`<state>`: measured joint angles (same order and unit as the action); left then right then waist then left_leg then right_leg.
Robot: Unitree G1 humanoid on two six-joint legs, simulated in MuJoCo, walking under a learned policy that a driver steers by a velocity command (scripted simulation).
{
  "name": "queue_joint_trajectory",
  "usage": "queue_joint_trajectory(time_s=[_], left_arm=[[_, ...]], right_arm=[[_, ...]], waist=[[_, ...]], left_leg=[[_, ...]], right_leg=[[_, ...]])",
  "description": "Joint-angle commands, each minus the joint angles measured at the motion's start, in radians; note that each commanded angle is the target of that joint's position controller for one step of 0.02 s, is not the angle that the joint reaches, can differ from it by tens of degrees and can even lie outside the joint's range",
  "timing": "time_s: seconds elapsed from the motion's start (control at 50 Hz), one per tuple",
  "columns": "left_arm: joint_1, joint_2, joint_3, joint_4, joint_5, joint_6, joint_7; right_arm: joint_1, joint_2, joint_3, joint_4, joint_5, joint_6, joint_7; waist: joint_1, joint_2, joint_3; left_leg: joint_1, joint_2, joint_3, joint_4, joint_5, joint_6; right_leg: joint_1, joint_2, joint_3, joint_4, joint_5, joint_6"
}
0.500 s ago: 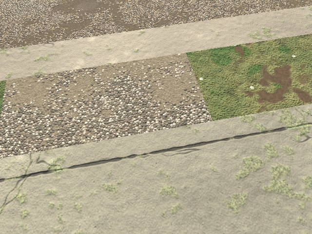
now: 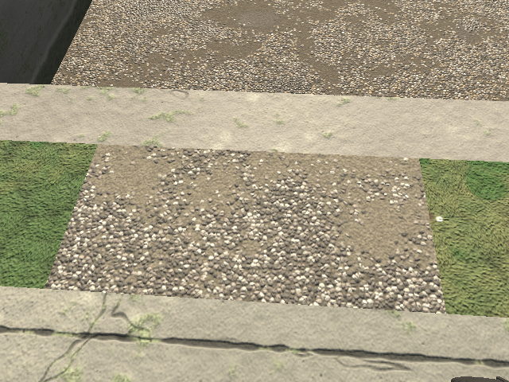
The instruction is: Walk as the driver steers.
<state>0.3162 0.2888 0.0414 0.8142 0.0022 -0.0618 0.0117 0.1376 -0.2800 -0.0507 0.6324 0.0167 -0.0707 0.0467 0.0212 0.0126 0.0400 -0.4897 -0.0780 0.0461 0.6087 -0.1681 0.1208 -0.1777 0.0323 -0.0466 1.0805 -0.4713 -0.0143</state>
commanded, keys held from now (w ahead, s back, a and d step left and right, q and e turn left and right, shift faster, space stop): w+q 0.40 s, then w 0.24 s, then w+e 0.36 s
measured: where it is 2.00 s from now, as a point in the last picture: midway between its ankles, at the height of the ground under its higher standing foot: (254, 244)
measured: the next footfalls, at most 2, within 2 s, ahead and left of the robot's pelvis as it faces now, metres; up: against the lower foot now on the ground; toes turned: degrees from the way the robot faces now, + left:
right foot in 0.38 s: +0.42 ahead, -0.13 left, +0.00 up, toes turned +18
left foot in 0.86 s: +0.58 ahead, +0.19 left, +0.00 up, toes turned +16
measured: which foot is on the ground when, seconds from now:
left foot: down 0.00-0.38, up 0.40-0.84, down 0.86-1.00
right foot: up 0.00-0.36, down 0.38-0.88, up 0.90-1.00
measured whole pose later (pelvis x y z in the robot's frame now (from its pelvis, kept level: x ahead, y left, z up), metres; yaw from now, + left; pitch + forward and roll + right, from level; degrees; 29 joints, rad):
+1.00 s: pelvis +0.53 +0.07 +0.02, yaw +13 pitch +1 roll +0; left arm 0.35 0.31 0.06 0.82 -0.03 -0.05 0.00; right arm 0.17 -0.25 -0.05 0.67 -0.01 -0.08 0.02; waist 0.03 -0.04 0.02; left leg -0.30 0.00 0.06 0.47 -0.19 0.02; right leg -0.45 -0.05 0.05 1.14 -0.38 0.00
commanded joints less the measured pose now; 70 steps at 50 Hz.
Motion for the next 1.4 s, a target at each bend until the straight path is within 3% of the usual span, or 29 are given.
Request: queue_joint_trajectory(time_s=[0.02,0.04,0.1,0.18,0.26,0.32,0.36,0.38,0.4,0.42,0.46,0.54,0.68,0.78,0.84,0.86,0.88,0.9,0.92,0.98,1.06,1.16,1.24,1.3,1.32,1.34,1.36,1.38,1.4], left_arm=[[-0.124,0.135,0.011,-0.180,-0.033,-0.092,-0.031],[-0.133,0.127,0.014,-0.176,-0.010,-0.092,-0.026],[-0.074,0.119,0.020,-0.171,0.016,-0.055,-0.020],[-0.195,0.053,-0.009,-0.203,0.019,-0.039,-0.013],[-0.303,0.080,0.000,-0.229,-0.006,-0.048,-0.024],[-0.272,0.128,0.027,-0.226,-0.014,-0.060,-0.027],[-0.134,0.158,0.052,-0.197,-0.006,-0.069,-0.021],[0.007,0.212,0.068,-0.188,0.011,-0.072,-0.013],[0.080,0.298,0.089,-0.152,0.024,-0.057,-0.019],[0.068,0.210,0.074,-0.162,0.004,-0.054,-0.026],[-0.007,0.129,0.048,-0.164,0.007,-0.045,-0.024],[-0.038,0.078,0.031,-0.125,0.007,-0.049,-0.024],[0.013,0.149,0.045,-0.056,-0.022,-0.036,-0.021],[0.089,0.180,0.051,-0.013,-0.035,-0.009,-0.017],[0.072,0.181,0.051,-0.010,-0.034,0.001,-0.010],[0.057,0.138,0.035,-0.025,-0.022,-0.004,-0.011],[0.115,0.032,0.002,-0.061,-0.006,-0.018,-0.011],[0.148,0.052,0.003,-0.062,-0.030,-0.030,-0.010],[0.089,0.137,0.030,-0.066,-0.050,-0.028,-0.010],[0.006,0.112,0.040,-0.080,-0.031,-0.001,-0.008],[-0.008,0.054,0.034,-0.098,-0.028,0.034,-0.011],[-0.144,0.020,0.019,-0.157,-0.008,0.027,-0.042],[-0.188,0.070,0.040,-0.207,-0.008,0.041,-0.070],[-0.002,0.151,0.089,-0.176,0.002,0.046,-0.069],[0.072,0.232,0.116,-0.164,0.000,0.048,-0.045],[0.030,0.317,0.116,-0.201,0.008,0.051,-0.026],[0.006,0.295,0.097,-0.257,0.014,0.040,-0.038],[-0.042,0.240,0.092,-0.264,0.014,0.037,-0.051],[-0.095,0.193,0.080,-0.262,-0.007,0.036,-0.050]], right_arm=[[0.234,-0.159,-0.058,-0.020,-0.003,-0.001,-0.025],[0.167,-0.138,-0.051,-0.035,0.000,0.001,-0.024],[0.092,-0.124,-0.043,-0.053,-0.009,0.001,-0.033],[0.114,-0.175,-0.057,-0.025,0.002,0.009,-0.056],[0.199,-0.184,-0.061,0.009,0.011,0.025,-0.061],[0.195,-0.170,-0.060,0.009,0.011,0.029,-0.063],[0.180,-0.122,-0.045,-0.002,0.003,0.028,-0.060],[0.194,-0.052,-0.021,-0.019,-0.010,0.025,-0.056],[0.334,-0.003,-0.002,-0.053,0.018,0.015,-0.053],[0.331,-0.104,-0.019,-0.019,0.029,0.015,-0.058],[0.169,-0.146,-0.033,-0.033,0.005,0.023,-0.061],[0.136,-0.081,-0.024,-0.043,0.004,0.021,-0.048],[-0.058,-0.023,0.010,-0.079,-0.009,-0.002,-0.028],[-0.160,-0.054,-0.001,-0.109,0.005,-0.026,-0.008],[0.002,-0.117,-0.037,-0.061,-0.003,-0.033,-0.017],[0.150,-0.168,-0.058,-0.034,-0.018,-0.032,-0.030],[0.284,-0.263,-0.081,-0.023,-0.044,-0.020,-0.043],[0.312,-0.225,-0.072,-0.007,-0.036,-0.011,-0.039],[0.260,-0.160,-0.052,-0.001,-0.022,-0.011,-0.038],[0.098,-0.061,-0.022,0.010,-0.022,-0.022,-0.030],[0.053,-0.082,-0.040,0.047,-0.031,-0.048,-0.035],[0.044,-0.140,-0.056,0.078,-0.025,-0.028,-0.065],[0.060,-0.185,-0.073,0.097,0.010,-0.004,-0.076],[0.041,-0.183,-0.078,0.092,0.031,0.016,-0.078],[0.111,-0.150,-0.066,0.093,0.003,0.015,-0.072],[0.212,-0.045,-0.031,0.067,-0.060,0.015,-0.058],[0.264,-0.093,-0.027,0.086,-0.041,0.009,-0.048],[0.163,-0.159,-0.041,0.066,0.002,0.015,-0.048],[0.097,-0.163,-0.044,0.059,0.001,0.028,-0.062]], waist=[[-0.114,-0.019,-0.208],[-0.066,-0.075,-0.122],[0.008,-0.008,-0.063],[-0.027,0.040,-0.036],[-0.087,0.083,-0.067],[-0.053,0.115,-0.075],[0.025,0.116,-0.122],[0.079,-0.003,-0.248],[0.012,-0.363,-0.357],[0.038,-0.266,-0.294],[0.053,-0.093,-0.115],[0.000,-0.131,-0.046],[0.042,-0.089,-0.009],[0.057,-0.103,0.007],[-0.052,-0.097,-0.081],[-0.126,-0.070,-0.192],[-0.144,0.148,-0.361],[-0.139,0.266,-0.429],[-0.134,0.171,-0.272],[-0.049,0.121,-0.066],[-0.002,0.078,-0.015],[-0.030,0.053,0.005],[-0.028,0.068,-0.029],[0.076,0.026,-0.132],[0.093,-0.132,-0.191],[-0.020,-0.362,-0.280],[0.006,-0.233,-0.508],[0.035,-0.131,-0.443],[0.019,-0.052,-0.314]], left_leg=[[0.709,0.340,-0.607,-0.289,0.031,0.243],[0.554,0.296,-0.523,-0.312,0.137,0.216],[0.313,0.231,-0.410,-0.377,0.279,0.210],[0.133,0.134,-0.262,-0.367,0.258,0.145],[0.190,0.146,-0.333,-0.303,0.084,0.090],[0.275,0.194,-0.441,-0.209,0.000,0.058],[0.245,0.145,-0.425,-0.062,0.021,0.009],[0.147,0.079,-0.339,0.218,-0.104,-0.032],[-0.185,-0.034,-0.210,0.547,-0.445,-0.090],[-0.305,0.039,-0.237,0.690,-0.391,-0.106],[-0.295,0.097,-0.191,0.704,-0.225,-0.112],[-0.194,0.147,-0.164,0.539,-0.145,-0.108],[-0.139,0.158,-0.080,0.114,0.095,-0.128],[-0.027,0.106,-0.071,-0.070,0.121,-0.120],[0.270,0.076,-0.050,-0.166,0.103,-0.069],[0.512,0.166,-0.123,-0.136,0.115,-0.024],[0.884,0.433,-0.459,-0.130,0.070,0.086],[0.892,0.519,-0.732,-0.254,-0.104,0.164],[0.771,0.479,-0.626,-0.287,-0.188,0.131],[0.446,0.362,-0.325,-0.391,-0.047,0.074],[0.332,0.353,-0.142,-0.472,0.157,0.082],[0.312,0.303,0.082,-0.413,0.468,0.041],[0.421,0.351,0.099,-0.309,0.514,0.006],[0.407,0.294,0.140,0.034,0.603,-0.052],[0.243,0.220,0.162,0.309,0.321,-0.127],[-0.089,0.050,0.103,0.694,-0.552,-0.204],[-0.117,0.042,-0.139,0.851,-0.593,-0.206],[-0.190,0.060,-0.154,0.854,-0.469,-0.186],[-0.219,0.101,-0.144,0.767,-0.374,-0.170]], right_leg=[[-0.642,-0.065,0.182,0.277,0.070,-0.008],[-0.595,-0.092,0.159,0.176,0.099,0.001],[-0.462,-0.124,0.127,0.036,0.143,0.055],[-0.339,-0.084,0.071,-0.296,0.377,0.103],[-0.257,-0.027,0.096,-0.508,0.539,0.097],[-0.211,-0.036,0.132,-0.562,0.445,0.054],[-0.017,-0.061,0.128,-0.604,0.398,-0.002],[0.210,-0.231,0.294,-0.613,0.307,-0.065],[0.482,-0.447,0.789,-0.739,0.038,-0.230],[0.447,-0.450,0.896,-0.796,-0.201,-0.232],[0.231,-0.355,0.595,-0.803,-0.006,-0.171],[0.062,-0.256,0.345,-0.867,0.297,-0.182],[0.049,-0.232,0.184,-0.916,0.490,-0.193],[0.091,-0.262,0.229,-0.855,0.496,-0.170],[0.062,-0.221,0.207,-0.674,0.653,-0.117],[-0.056,-0.167,0.166,-0.463,0.588,-0.080],[-0.394,-0.040,0.076,-0.090,0.213,-0.008],[-0.544,-0.014,0.150,0.107,-0.119,0.004],[-0.617,-0.067,0.175,0.186,-0.057,0.003],[-0.547,-0.153,0.148,0.109,0.135,0.011],[-0.505,-0.169,0.152,0.037,0.251,0.038],[-0.392,-0.128,0.062,-0.313,0.502,0.037],[-0.342,-0.101,0.037,-0.427,0.444,-0.008],[-0.081,0.001,-0.021,-0.548,0.444,-0.082],[0.126,-0.074,0.109,-0.579,0.854,-0.134],[0.379,-0.318,0.490,-0.515,1.283,-0.311],[0.438,-0.417,0.690,-0.576,1.218,-0.432],[0.358,-0.373,0.641,-0.658,0.872,-0.414],[0.224,-0.314,0.552,-0.687,0.661,-0.334]])
Over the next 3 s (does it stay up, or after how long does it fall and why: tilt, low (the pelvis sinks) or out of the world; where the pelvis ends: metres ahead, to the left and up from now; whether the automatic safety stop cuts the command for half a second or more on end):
stays up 1.16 0.14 0.01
